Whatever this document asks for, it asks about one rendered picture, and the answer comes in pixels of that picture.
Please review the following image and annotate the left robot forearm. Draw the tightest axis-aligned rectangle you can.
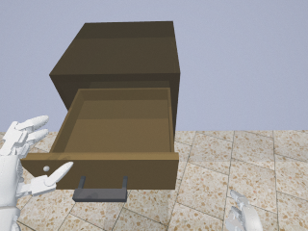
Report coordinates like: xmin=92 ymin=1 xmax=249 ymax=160
xmin=0 ymin=206 xmax=21 ymax=231

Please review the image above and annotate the left robot hand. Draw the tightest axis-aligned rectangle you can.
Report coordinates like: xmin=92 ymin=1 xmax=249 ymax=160
xmin=0 ymin=115 xmax=74 ymax=207

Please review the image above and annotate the cabinet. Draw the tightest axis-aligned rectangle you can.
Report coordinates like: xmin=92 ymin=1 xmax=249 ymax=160
xmin=49 ymin=20 xmax=181 ymax=142

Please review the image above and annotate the handle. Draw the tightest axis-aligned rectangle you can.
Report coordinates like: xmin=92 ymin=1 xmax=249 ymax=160
xmin=72 ymin=175 xmax=128 ymax=203

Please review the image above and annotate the drawer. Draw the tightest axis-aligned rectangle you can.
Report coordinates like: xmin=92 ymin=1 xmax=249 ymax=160
xmin=20 ymin=88 xmax=179 ymax=190

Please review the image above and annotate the right robot hand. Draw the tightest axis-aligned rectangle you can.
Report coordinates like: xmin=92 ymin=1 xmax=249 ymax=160
xmin=225 ymin=190 xmax=264 ymax=231

